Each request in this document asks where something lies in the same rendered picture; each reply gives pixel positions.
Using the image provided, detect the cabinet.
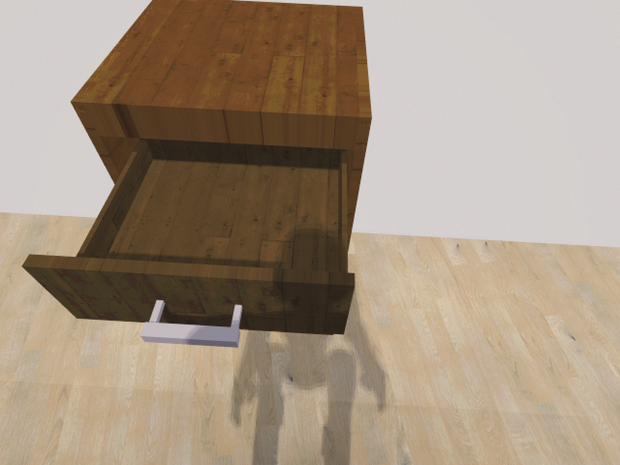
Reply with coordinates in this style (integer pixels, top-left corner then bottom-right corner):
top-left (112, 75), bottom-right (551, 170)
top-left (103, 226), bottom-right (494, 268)
top-left (71, 0), bottom-right (372, 335)

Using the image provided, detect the drawer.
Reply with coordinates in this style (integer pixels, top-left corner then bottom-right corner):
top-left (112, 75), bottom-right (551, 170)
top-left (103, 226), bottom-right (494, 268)
top-left (22, 139), bottom-right (356, 334)

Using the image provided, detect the handle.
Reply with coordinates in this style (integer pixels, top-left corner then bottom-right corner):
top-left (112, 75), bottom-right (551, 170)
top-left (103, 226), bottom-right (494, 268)
top-left (140, 300), bottom-right (242, 348)

